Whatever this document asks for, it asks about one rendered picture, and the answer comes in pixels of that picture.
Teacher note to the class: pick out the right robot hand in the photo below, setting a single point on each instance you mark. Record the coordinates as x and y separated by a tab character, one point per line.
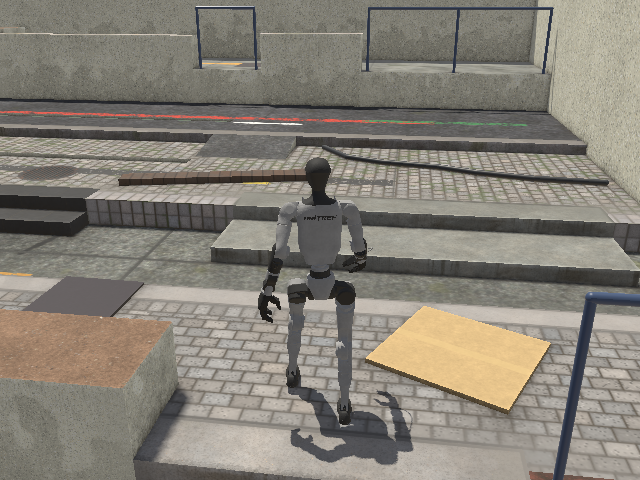
350	261

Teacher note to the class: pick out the left robot hand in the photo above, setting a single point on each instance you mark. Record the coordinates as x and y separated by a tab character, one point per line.
263	303

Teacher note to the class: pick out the robot right upper arm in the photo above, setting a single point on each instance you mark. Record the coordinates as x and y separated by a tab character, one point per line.
350	210

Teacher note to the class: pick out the robot right forearm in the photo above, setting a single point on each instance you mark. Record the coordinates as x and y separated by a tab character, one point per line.
360	257

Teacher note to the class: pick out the robot left upper arm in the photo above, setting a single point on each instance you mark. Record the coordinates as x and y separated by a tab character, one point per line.
286	213

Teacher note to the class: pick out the left robot foot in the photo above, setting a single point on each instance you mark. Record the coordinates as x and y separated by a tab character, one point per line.
292	380

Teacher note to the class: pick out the left robot thigh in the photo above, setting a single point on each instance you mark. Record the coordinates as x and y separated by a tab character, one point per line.
297	293

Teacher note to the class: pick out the robot left forearm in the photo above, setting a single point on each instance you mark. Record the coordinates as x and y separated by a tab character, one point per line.
272	274

